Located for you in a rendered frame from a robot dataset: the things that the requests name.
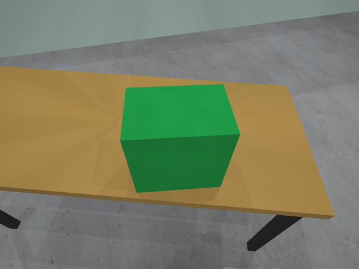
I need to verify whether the carton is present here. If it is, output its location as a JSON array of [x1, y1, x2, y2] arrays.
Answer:
[[120, 84, 240, 193]]

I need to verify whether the table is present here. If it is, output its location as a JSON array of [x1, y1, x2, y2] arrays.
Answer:
[[0, 66, 335, 251]]

